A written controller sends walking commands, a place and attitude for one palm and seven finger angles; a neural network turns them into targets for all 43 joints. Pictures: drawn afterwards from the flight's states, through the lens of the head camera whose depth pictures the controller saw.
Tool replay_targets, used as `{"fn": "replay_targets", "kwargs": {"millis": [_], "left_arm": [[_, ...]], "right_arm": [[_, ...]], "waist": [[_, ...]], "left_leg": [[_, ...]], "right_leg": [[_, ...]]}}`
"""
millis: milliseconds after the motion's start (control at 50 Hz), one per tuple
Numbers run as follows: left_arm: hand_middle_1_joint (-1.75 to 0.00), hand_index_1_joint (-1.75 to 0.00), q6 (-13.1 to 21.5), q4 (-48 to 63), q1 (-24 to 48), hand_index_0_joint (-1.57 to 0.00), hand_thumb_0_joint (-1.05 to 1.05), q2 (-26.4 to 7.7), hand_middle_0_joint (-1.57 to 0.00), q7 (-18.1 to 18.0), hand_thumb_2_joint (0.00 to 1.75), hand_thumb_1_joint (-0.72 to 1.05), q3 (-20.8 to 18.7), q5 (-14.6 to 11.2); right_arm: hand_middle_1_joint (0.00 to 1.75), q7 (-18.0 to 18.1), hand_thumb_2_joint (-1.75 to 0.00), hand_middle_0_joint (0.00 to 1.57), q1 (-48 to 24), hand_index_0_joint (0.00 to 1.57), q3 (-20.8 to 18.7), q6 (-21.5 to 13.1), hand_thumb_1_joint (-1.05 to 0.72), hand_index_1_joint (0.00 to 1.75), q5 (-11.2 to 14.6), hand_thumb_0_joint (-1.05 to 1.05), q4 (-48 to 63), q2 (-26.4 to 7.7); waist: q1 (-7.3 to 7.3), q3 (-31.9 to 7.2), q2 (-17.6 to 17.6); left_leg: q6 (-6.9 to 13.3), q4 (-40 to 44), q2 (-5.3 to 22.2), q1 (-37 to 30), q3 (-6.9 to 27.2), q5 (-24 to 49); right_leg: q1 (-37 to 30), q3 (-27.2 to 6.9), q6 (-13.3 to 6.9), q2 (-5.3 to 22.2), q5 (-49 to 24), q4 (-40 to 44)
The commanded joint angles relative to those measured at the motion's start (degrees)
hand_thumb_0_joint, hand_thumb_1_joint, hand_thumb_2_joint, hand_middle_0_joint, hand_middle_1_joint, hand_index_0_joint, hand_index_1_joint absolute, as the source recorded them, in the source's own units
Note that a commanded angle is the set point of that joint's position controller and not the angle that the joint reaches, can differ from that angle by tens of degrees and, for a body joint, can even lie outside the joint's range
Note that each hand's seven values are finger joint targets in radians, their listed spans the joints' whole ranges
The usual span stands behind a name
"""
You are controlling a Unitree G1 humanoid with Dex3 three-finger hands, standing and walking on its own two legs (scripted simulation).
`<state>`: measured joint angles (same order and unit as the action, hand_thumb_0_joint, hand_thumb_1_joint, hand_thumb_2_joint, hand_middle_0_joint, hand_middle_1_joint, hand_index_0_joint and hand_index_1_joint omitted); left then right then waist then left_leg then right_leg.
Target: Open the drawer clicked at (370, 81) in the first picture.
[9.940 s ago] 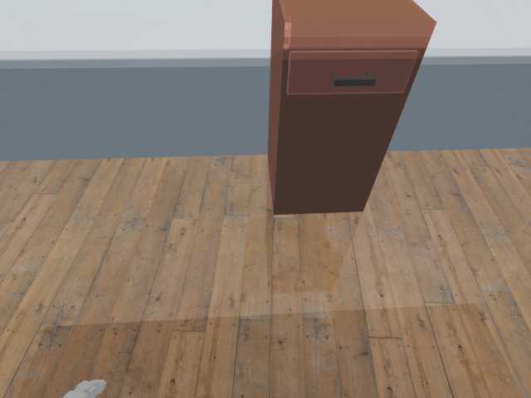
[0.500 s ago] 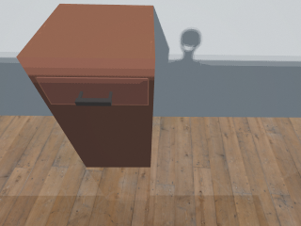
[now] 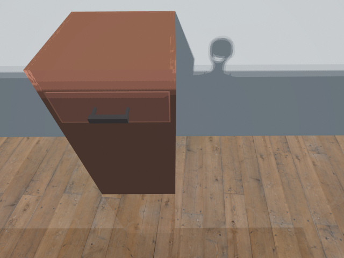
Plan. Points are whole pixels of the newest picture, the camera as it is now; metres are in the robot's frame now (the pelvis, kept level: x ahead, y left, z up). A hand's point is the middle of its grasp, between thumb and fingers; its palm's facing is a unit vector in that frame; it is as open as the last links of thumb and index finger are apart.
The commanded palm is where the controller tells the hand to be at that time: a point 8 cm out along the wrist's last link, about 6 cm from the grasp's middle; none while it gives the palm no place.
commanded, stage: raise the hand with hooked fingers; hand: left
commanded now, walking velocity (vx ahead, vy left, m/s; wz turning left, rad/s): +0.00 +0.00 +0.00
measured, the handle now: (109, 114) +0.55 +0.25 -0.03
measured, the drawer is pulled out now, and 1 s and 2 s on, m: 0.00 0.00 0.00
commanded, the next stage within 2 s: move the hooked fingers above the handle in 1.90 s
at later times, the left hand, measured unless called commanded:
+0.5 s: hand (91, 257) +0.14 +0.20 -0.07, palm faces -0.01 -0.08 -1.00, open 9.0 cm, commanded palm +0.15 +0.21 +0.00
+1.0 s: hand (77, 207) +0.22 +0.23 +0.01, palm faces +0.06 -0.08 -1.00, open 12.0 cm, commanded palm +0.20 +0.23 +0.07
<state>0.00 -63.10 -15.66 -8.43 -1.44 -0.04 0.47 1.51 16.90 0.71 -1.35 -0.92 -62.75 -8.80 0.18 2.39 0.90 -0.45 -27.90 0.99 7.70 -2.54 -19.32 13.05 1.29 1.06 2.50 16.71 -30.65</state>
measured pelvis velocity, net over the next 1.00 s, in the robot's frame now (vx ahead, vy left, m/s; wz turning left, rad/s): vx -0.03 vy -0.01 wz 0.01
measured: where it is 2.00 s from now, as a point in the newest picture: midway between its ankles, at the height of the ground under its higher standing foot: outside the picture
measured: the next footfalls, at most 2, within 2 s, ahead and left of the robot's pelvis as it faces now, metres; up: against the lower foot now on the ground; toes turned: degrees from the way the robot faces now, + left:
none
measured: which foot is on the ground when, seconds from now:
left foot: down 0.00-1.00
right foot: down 0.00-1.00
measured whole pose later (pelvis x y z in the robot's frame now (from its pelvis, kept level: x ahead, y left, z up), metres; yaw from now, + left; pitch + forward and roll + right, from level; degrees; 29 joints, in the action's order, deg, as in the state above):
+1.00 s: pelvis -0.03 -0.01 -0.02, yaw +0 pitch +7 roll +1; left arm 0.5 -1.1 -12.7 -21.8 -20.2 0.9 58.3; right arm 1.3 10.5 -3.3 1.5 -3.2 -36.3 -14.9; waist 3.2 -2.4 2.6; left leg -1.3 -40.1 1.4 24.7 -1.9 -22.1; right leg 29.8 1.1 -0.2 2.3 19.3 -42.3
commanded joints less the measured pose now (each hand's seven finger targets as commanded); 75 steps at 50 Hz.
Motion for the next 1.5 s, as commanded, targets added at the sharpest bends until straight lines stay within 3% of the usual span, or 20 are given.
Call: {"fn": "replay_targets", "kwargs": {"millis": [0, 20, 40, 60, 80, 100, 120, 200, 280, 340, 400, 440, 480, 560, 620, 700, 820, 940, 1220, 1480], "left_arm": [[-0.32, -0.32, 11.92, 86.51, 37.44, -0.20, 0.00, -26.26, -0.20, -3.51, 0.89, 0.88, -0.74, 9.81], [-0.33, -0.33, 6.30, 69.50, 9.75, -0.20, 0.00, -22.08, -0.20, -8.38, 0.88, 0.85, -3.16, 10.93], [-0.34, -0.34, -2.83, 63.61, -3.06, -0.21, 0.00, -10.28, -0.21, -11.24, 0.87, 0.83, 2.39, 10.97], [-0.36, -0.36, -3.76, 63.65, -3.37, -0.21, 0.00, -4.41, -0.21, -11.24, 0.86, 0.81, 6.83, 14.48], [-0.37, -0.37, -3.09, 67.68, 0.83, -0.21, 0.00, -10.87, -0.21, -12.52, 0.85, 0.78, 3.81, 19.82], [-0.39, -0.39, -2.65, 66.55, -1.57, -0.21, 0.00, -13.80, -0.21, -14.05, 0.84, 0.76, 1.84, 26.40], [-0.40, -0.40, -2.72, 63.77, -5.55, -0.21, 0.00, -12.16, -0.21, -15.37, 0.83, 0.74, 2.63, 32.24], [-0.47, -0.47, -1.40, 58.19, -22.81, -0.22, 0.00, -8.32, -0.22, -20.01, 0.79, 0.64, 4.96, 51.76], [-0.53, -0.53, 3.21, 64.82, -19.69, -0.22, 0.00, -14.77, -0.22, -23.64, 0.75, 0.55, -1.19, 61.65], [-0.57, -0.57, 4.51, 70.63, -9.39, -0.23, 0.00, -19.65, -0.23, -28.06, 0.72, 0.48, -5.26, 66.39], [-0.62, -0.62, 3.98, 76.35, 2.46, -0.24, 0.00, -20.03, -0.24, -31.42, 0.69, 0.41, -5.12, 65.28], [-0.64, -0.64, 3.82, 79.08, 10.85, -0.24, 0.00, -21.57, -0.24, -32.65, 0.67, 0.36, -5.03, 64.71], [-0.68, -0.68, 3.04, 76.89, 10.72, -0.24, 0.00, -21.28, -0.24, -32.16, 0.65, 0.32, -3.91, 63.61], [-0.74, -0.74, -1.73, 72.58, 9.35, -0.25, 0.00, -20.52, -0.25, -27.46, 0.61, 0.22, -1.88, 60.50], [-0.78, -0.78, -4.56, 70.99, 6.87, -0.25, 0.00, -21.16, -0.25, -22.33, 0.58, 0.15, -1.51, 59.06], [-0.84, -0.84, -3.75, 70.04, 3.76, -0.26, 0.00, -22.42, -0.26, -17.42, 0.54, 0.06, -3.25, 57.68], [-0.93, -0.93, 1.58, 73.71, 6.17, -0.27, 0.00, -23.39, -0.27, -19.28, 0.48, -0.08, -6.30, 57.88], [-1.02, -1.02, 0.76, 74.61, 14.25, -0.28, 0.00, -23.33, -0.28, -21.93, 0.42, -0.22, -5.41, 58.09], [-1.20, -1.20, -4.99, 71.68, 25.68, -0.30, 0.00, -25.19, -0.30, -11.42, 0.30, -0.50, -2.13, 57.62], [-1.20, -1.20, -1.93, 69.43, 40.08, -0.30, 0.00, -29.21, -0.30, -4.88, 0.30, -0.50, -3.00, 55.45]], "right_arm": [[0.30, 2.62, -0.90, 0.20, -2.17, 0.20, -1.86, -9.68, -0.90, 0.30, 3.49, 0.00, 23.10, -15.65], [0.30, 4.91, -0.90, 0.20, -5.16, 0.20, -2.79, -15.01, -0.90, 0.30, 2.53, 0.00, 20.35, -10.77], [0.30, 4.98, -0.90, 0.20, -6.43, 0.20, -3.59, -16.81, -0.90, 0.30, 4.33, 0.00, 19.80, -8.53], [0.30, 4.83, -0.90, 0.20, -6.91, 0.20, -2.81, -17.69, -0.90, 0.30, 3.94, 0.00, 19.95, -8.63], [0.30, 4.41, -0.90, 0.20, -9.63, 0.20, -3.25, -17.77, -0.90, 0.30, 2.52, 0.00, 22.86, -10.96], [0.30, 4.08, -0.90, 0.20, -8.23, 0.20, -3.49, -16.45, -0.90, 0.30, 0.76, 0.00, 24.05, -12.27], [0.30, 3.51, -0.90, 0.20, -8.44, 0.20, -3.71, -15.07, -0.90, 0.30, -0.52, 0.00, 26.33, -11.68], [0.30, -1.08, -0.90, 0.20, -12.60, 0.20, -5.66, -7.89, -0.90, 0.30, -3.04, 0.00, 35.10, -11.76], [0.30, -3.90, -0.90, 0.20, -16.78, 0.20, -4.92, -1.88, -0.90, 0.30, -2.65, 0.00, 40.09, -10.65], [0.30, -4.12, -0.90, 0.20, -16.95, 0.20, -5.00, 0.28, -0.90, 0.30, -3.41, 0.00, 41.07, -9.93], [0.30, -3.07, -0.90, 0.20, -16.35, 0.20, -5.50, 0.78, -0.90, 0.30, -3.73, 0.00, 41.64, -9.50], [0.30, -2.15, -0.90, 0.20, -16.43, 0.20, -5.30, 0.59, -0.90, 0.30, -3.98, 0.00, 41.03, -9.17], [0.30, -1.58, -0.90, 0.20, -16.24, 0.20, -5.21, -0.02, -0.90, 0.30, -4.00, 0.00, 40.54, -9.21], [0.30, -0.26, -0.90, 0.20, -17.81, 0.20, -3.88, 0.14, -0.90, 0.30, -3.17, 0.00, 39.66, -9.10], [0.30, 0.60, -0.90, 0.20, -18.20, 0.20, -3.00, 0.57, -0.90, 0.30, -2.48, 0.00, 39.16, -9.26], [0.30, 0.97, -0.90, 0.20, -17.49, 0.20, -2.31, 0.69, -0.90, 0.30, -2.18, 0.00, 38.41, -9.45], [0.30, 0.36, -0.90, 0.20, -15.61, 0.20, -3.58, -0.19, -0.90, 0.30, -2.41, 0.00, 37.93, -9.60], [0.30, -0.08, -0.90, 0.20, -14.94, 0.20, -4.97, -0.34, -0.90, 0.30, -2.09, 0.00, 36.97, -10.53], [0.30, 0.06, -0.90, 0.20, -16.78, 0.20, -3.23, 2.17, -0.90, 0.30, -0.25, 0.00, 36.58, -10.38], [0.30, 0.60, -0.90, 0.20, -15.88, 0.20, -2.61, 2.71, -0.90, 0.30, 0.25, 0.00, 35.01, -10.63]], "waist": [[-2.25, -27.91, 9.17], [2.28, -24.37, 19.36], [0.37, -14.46, 15.58], [-0.33, -8.68, 9.82], [-0.47, -4.90, 6.23], [-1.16, -8.44, 0.80], [-0.32, -7.82, -6.64], [5.27, -6.11, -11.24], [8.32, -12.76, -9.52], [7.13, -16.48, -6.97], [3.96, -21.20, -0.50], [1.47, -21.76, -1.01], [0.84, -22.43, 0.14], [1.17, -20.94, -1.58], [2.94, -19.83, -3.42], [4.53, -17.21, -5.59], [4.76, -17.46, -1.74], [3.19, -20.31, -0.06], [4.80, -15.60, 0.95], [4.26, -17.85, 1.83]], "left_leg": [[3.02, 1.63, -0.69, -6.16, 0.85, 29.75], [2.36, 2.81, 1.35, -9.53, 1.41, 39.33], [0.12, 4.46, 1.83, -2.27, 2.29, 35.55], [0.55, 2.74, 1.69, 1.38, 1.56, 31.77], [0.87, -0.10, 0.26, 5.78, 3.02, 24.41], [1.29, -2.32, -0.59, 8.26, 2.62, 20.20], [1.43, -4.06, -1.34, 12.04, 2.54, 16.85], [0.32, -7.64, -3.15, 21.62, 0.61, 8.11], [0.73, -11.51, -4.33, 26.31, -0.44, 6.41], [1.14, -15.84, -5.32, 26.26, -0.13, 4.37], [1.67, -20.04, -5.28, 21.83, 0.22, 2.80], [2.00, -22.20, -4.95, 21.12, 1.11, 1.27], [2.20, -22.32, -4.82, 20.08, 0.85, 1.08], [2.50, -18.20, -4.37, 22.15, 0.45, 3.15], [2.33, -13.85, -3.92, 21.55, 0.28, 5.34], [2.09, -9.84, -3.44, 20.80, 0.47, 6.93], [1.86, -7.79, -3.36, 17.11, 0.28, 8.87], [1.77, -7.50, -2.99, 12.84, 0.61, 12.72], [1.23, 0.20, -2.22, 6.82, 0.91, 18.60], [1.13, 2.86, -2.59, 3.18, 0.93, 22.51]], "right_leg": [[-8.22, -7.32, -3.85, 0.77, -35.31, -1.79], [-2.06, -1.97, -4.50, -1.30, -17.36, -4.75], [4.48, 1.86, -3.50, -2.39, -4.02, -5.54], [7.01, 3.07, -2.66, -2.23, -6.03, -3.67], [8.71, 0.65, -3.34, -2.40, -8.64, -1.30], [10.10, 0.81, -3.57, -2.67, -7.95, -1.78], [12.19, 0.91, -3.46, -3.19, -5.10, -2.29], [14.65, -3.53, -4.84, -3.78, 2.89, -4.04], [12.21, -6.77, -5.25, -2.90, -1.67, -8.84], [16.95, -10.04, -5.14, -2.78, 0.82, -10.42], [22.61, -11.18, -4.80, -2.15, 3.26, -11.13], [25.14, -10.58, -4.19, -2.08, 5.89, -11.10], [24.69, -9.63, -3.93, -1.98, 5.46, -10.57], [15.27, -5.71, -2.83, -2.10, -2.37, -9.18], [8.88, -4.95, -2.44, -1.93, -6.39, -7.20], [4.73, -4.33, -2.29, -1.63, -8.04, -5.41], [4.81, -2.77, -2.83, -1.69, -7.89, -4.63], [6.43, -0.33, -3.17, -2.23, -10.15, -5.61], [-0.29, 1.22, -3.54, -2.96, -12.94, -0.70], [-5.38, 1.31, -3.49, -2.91, -16.99, 2.89]]}}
